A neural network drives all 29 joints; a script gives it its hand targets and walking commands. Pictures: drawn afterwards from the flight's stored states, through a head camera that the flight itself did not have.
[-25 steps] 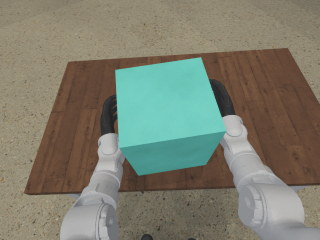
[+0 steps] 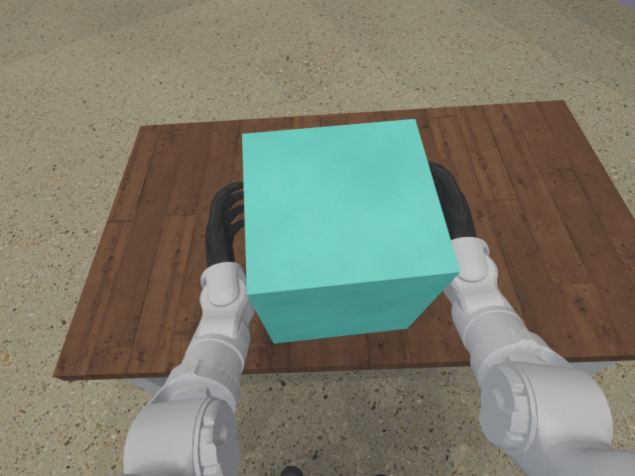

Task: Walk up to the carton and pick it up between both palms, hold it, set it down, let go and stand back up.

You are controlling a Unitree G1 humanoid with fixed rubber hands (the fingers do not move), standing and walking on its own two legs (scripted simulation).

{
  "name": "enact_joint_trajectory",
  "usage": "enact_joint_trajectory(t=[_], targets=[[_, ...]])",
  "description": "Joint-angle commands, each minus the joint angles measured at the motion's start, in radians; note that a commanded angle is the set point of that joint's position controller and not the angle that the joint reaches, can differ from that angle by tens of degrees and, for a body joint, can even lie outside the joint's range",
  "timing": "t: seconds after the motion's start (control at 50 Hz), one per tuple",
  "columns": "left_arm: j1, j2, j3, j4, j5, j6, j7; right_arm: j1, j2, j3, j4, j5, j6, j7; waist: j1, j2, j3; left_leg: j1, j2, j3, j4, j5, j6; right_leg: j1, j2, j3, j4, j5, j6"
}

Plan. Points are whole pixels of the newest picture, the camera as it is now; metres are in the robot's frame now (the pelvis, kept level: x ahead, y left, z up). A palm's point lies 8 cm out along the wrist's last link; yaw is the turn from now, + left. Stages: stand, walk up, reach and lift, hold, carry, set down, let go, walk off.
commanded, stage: reach and lift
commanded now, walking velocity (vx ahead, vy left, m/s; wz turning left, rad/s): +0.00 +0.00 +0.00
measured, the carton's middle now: (336, 244) +0.41 +0.02 +0.01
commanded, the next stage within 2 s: none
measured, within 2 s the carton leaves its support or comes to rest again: neither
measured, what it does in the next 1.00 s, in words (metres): stands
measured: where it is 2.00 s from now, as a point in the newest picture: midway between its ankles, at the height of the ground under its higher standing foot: outside the picture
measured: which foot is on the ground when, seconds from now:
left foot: down 0.00-1.00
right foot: down 0.00-1.00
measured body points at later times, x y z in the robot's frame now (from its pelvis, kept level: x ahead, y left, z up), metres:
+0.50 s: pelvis +0.00 +0.00 +0.00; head +0.02 -0.01 +0.45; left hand +0.39 +0.18 +0.07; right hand +0.43 -0.12 +0.10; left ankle +0.03 +0.15 -0.73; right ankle +0.02 -0.09 -0.73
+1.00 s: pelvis -0.02 -0.01 +0.01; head -0.09 -0.01 +0.45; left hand +0.37 +0.18 +0.16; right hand +0.39 -0.12 +0.19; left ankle +0.03 +0.15 -0.73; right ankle +0.02 -0.09 -0.73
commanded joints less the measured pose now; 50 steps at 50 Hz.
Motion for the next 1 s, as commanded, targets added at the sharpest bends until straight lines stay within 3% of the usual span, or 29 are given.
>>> enact_joint_trajectory(t=[0.0,0.04,0.08,0.16,0.18,0.22,0.24,0.26,0.32,0.34,0.38,0.42,0.48,0.5,0.52,0.54,0.58,0.62,0.66,0.7,0.74,0.8,0.82,0.84,0.86,0.92,0.94,0.96,0.98], targets=[[-0.733,-0.633,-0.358,-0.123,0.050,-0.052,-0.166,-0.516,0.642,0.379,-0.056,-0.057,-0.060,0.112,0.007,-0.057,-0.803,0.244,-0.045,0.105,-0.039,0.196,0.010,0.520,-0.002,-0.056,-0.067,0.471,0.048],[-0.718,-0.645,-0.361,-0.096,0.047,-0.034,-0.172,-0.497,0.662,0.410,-0.081,-0.038,-0.032,0.103,0.002,-0.083,-0.776,0.219,-0.053,0.102,-0.045,0.186,0.018,0.559,-0.015,-0.041,-0.064,0.509,0.059],[-0.749,-0.652,-0.404,-0.163,0.020,-0.024,-0.165,-0.513,0.668,0.441,-0.112,-0.014,-0.016,0.098,-0.005,-0.030,-0.808,0.242,-0.054,0.084,-0.043,0.198,0.007,0.544,0.000,-0.045,-0.054,0.511,0.056],[-0.802,-0.675,-0.479,-0.270,-0.044,-0.005,-0.159,-0.548,0.734,0.547,-0.225,0.063,0.028,0.075,-0.031,-0.031,-0.922,0.266,-0.064,0.067,-0.015,0.260,0.003,0.596,0.005,-0.037,-0.032,0.606,0.072],[-0.836,-0.662,-0.501,-0.304,-0.060,-0.013,-0.157,-0.584,0.754,0.576,-0.264,0.089,0.027,0.078,-0.020,-0.009,-0.956,0.267,-0.064,0.062,-0.007,0.267,-0.003,0.611,0.003,-0.032,-0.020,0.630,0.072],[-0.838,-0.700,-0.568,-0.340,-0.096,-0.001,-0.154,-0.573,0.790,0.623,-0.344,0.135,0.046,0.062,-0.045,0.006,-1.016,0.289,-0.075,0.053,0.017,0.320,-0.010,0.625,0.005,-0.024,-0.014,0.696,0.075],[-0.877,-0.721,-0.597,-0.388,-0.098,0.004,-0.147,-0.573,0.801,0.650,-0.362,0.163,0.059,0.062,-0.040,0.032,-1.020,0.314,-0.071,0.043,0.025,0.351,-0.018,0.623,0.018,-0.031,-0.013,0.680,0.074],[-0.904,-0.718,-0.611,-0.407,-0.111,0.014,-0.149,-0.562,0.797,0.647,-0.393,0.167,0.076,0.053,-0.065,0.019,-0.985,0.320,-0.075,0.030,0.026,0.341,-0.020,0.617,0.015,-0.030,-0.021,0.672,0.077],[-0.916,-0.703,-0.619,-0.439,-0.105,0.065,-0.152,-0.529,0.833,0.686,-0.431,0.210,0.146,0.036,-0.049,0.031,-0.928,0.340,-0.077,0.025,0.023,0.311,-0.019,0.584,0.017,-0.019,-0.044,0.581,0.074],[-0.990,-0.692,-0.641,-0.470,-0.125,0.074,-0.156,-0.538,0.843,0.672,-0.461,0.212,0.164,0.028,-0.076,0.030,-0.909,0.359,-0.078,0.023,0.015,0.288,-0.018,0.567,0.013,-0.011,-0.049,0.552,0.077],[-1.036,-0.703,-0.676,-0.526,-0.140,0.110,-0.153,-0.549,0.843,0.678,-0.485,0.256,0.208,0.025,-0.078,0.058,-0.892,0.393,-0.080,0.015,0.020,0.312,-0.025,0.569,0.017,-0.013,-0.066,0.518,0.070],[-1.050,-0.680,-0.641,-0.455,-0.130,0.163,-0.164,-0.622,0.844,0.635,-0.498,0.253,0.259,0.020,-0.093,0.020,-0.813,0.371,-0.082,0.009,-0.004,0.205,-0.011,0.542,0.008,-0.017,-0.093,0.387,0.081],[-1.062,-0.651,-0.592,-0.469,-0.121,0.247,-0.176,-0.613,0.851,0.633,-0.486,0.289,0.343,0.021,-0.064,0.003,-0.704,0.393,-0.085,0.023,-0.034,0.139,0.009,0.536,-0.002,-0.004,-0.130,0.250,0.076],[-1.046,-0.648,-0.575,-0.466,-0.137,0.274,-0.184,-0.628,0.881,0.643,-0.502,0.312,0.373,0.011,-0.070,-0.035,-0.676,0.376,-0.087,0.027,-0.043,0.115,0.020,0.570,-0.011,-0.001,-0.136,0.246,0.089],[-1.076,-0.666,-0.587,-0.499,-0.128,0.295,-0.172,-0.679,0.847,0.626,-0.478,0.325,0.390,0.024,-0.058,0.000,-0.683,0.389,-0.084,0.010,-0.060,0.121,0.012,0.553,0.001,-0.008,-0.130,0.234,0.077],[-1.063,-0.665,-0.582,-0.512,-0.146,0.317,-0.177,-0.675,0.869,0.653,-0.525,0.356,0.412,0.018,-0.065,-0.030,-0.702,0.409,-0.091,0.016,-0.047,0.151,0.017,0.595,0.000,-0.002,-0.140,0.276,0.086],[-1.090,-0.689,-0.595,-0.488,-0.155,0.367,-0.172,-0.789,0.881,0.652,-0.568,0.390,0.443,0.020,-0.063,-0.030,-0.678,0.391,-0.092,0.011,-0.066,0.099,0.021,0.598,0.000,0.001,-0.147,0.221,0.082],[-1.072,-0.670,-0.531,-0.437,-0.130,0.431,-0.181,-0.880,0.862,0.618,-0.581,0.415,0.482,0.018,-0.036,-0.058,-0.596,0.388,-0.091,0.011,-0.091,0.037,0.039,0.594,-0.001,0.010,-0.177,0.129,0.087],[-1.069,-0.643,-0.502,-0.428,-0.140,0.478,-0.201,-0.895,0.875,0.607,-0.625,0.417,0.527,0.005,-0.058,-0.089,-0.587,0.376,-0.100,0.016,-0.097,0.003,0.059,0.635,-0.021,0.026,-0.180,0.156,0.093],[-1.107,-0.639,-0.446,-0.441,-0.131,0.503,-0.199,-0.962,0.868,0.598,-0.609,0.444,0.552,0.015,-0.028,-0.091,-0.573,0.379,-0.100,0.020,-0.120,-0.016,0.061,0.661,-0.016,0.026,-0.186,0.125,0.093],[-1.094,-0.635,-0.422,-0.424,-0.149,0.533,-0.215,-0.993,0.887,0.600,-0.666,0.470,0.575,0.002,-0.036,-0.110,-0.512,0.377,-0.112,0.022,-0.121,0.013,0.064,0.701,-0.030,0.035,-0.181,0.215,0.111],[-1.113,-0.616,-0.381,-0.378,-0.143,0.574,-0.241,-1.039,0.894,0.550,-0.648,0.459,0.613,-0.005,-0.053,-0.108,-0.438,0.359,-0.117,0.022,-0.148,-0.077,0.078,0.689,-0.041,0.039,-0.206,0.106,0.112],[-1.186,-0.598,-0.364,-0.427,-0.145,0.573,-0.248,-1.025,0.894,0.507,-0.597,0.448,0.629,-0.010,-0.084,-0.091,-0.410,0.369,-0.114,0.020,-0.145,-0.094,0.077,0.677,-0.047,0.040,-0.218,0.071,0.110],[-1.178,-0.598,-0.371,-0.443,-0.154,0.584,-0.248,-1.030,0.896,0.516,-0.607,0.466,0.631,-0.005,-0.065,-0.070,-0.422,0.392,-0.111,0.027,-0.147,-0.062,0.068,0.682,-0.038,0.034,-0.216,0.053,0.105],[-1.221,-0.586,-0.364,-0.480,-0.156,0.588,-0.254,-0.996,0.907,0.493,-0.573,0.458,0.646,-0.013,-0.086,-0.061,-0.407,0.402,-0.115,0.026,-0.147,-0.061,0.071,0.695,-0.043,0.037,-0.221,0.076,0.108],[-1.162,-0.521,-0.273,-0.392,-0.120,0.636,-0.280,-0.948,0.894,0.446,-0.509,0.443,0.702,-0.024,-0.089,-0.087,-0.298,0.374,-0.127,0.038,-0.165,-0.106,0.080,0.699,-0.061,0.045,-0.244,0.034,0.118],[-1.218,-0.536,-0.288,-0.411,-0.122,0.642,-0.288,-0.948,0.870,0.402,-0.457,0.432,0.709,-0.023,-0.125,-0.039,-0.269,0.388,-0.125,0.035,-0.166,-0.130,0.072,0.648,-0.063,0.035,-0.253,-0.036,0.109],[-1.212,-0.550,-0.302,-0.401,-0.130,0.657,-0.288,-1.000,0.865,0.402,-0.494,0.443,0.707,-0.019,-0.107,-0.034,-0.304,0.400,-0.123,0.033,-0.167,-0.105,0.067,0.651,-0.048,0.017,-0.252,-0.037,0.104],[-1.239,-0.543,-0.314,-0.439,-0.152,0.658,-0.293,-0.972,0.888,0.416,-0.504,0.447,0.719,-0.031,-0.127,-0.041,-0.315,0.415,-0.127,0.038,-0.158,-0.093,0.071,0.654,-0.058,0.020,-0.265,-0.024,0.110]])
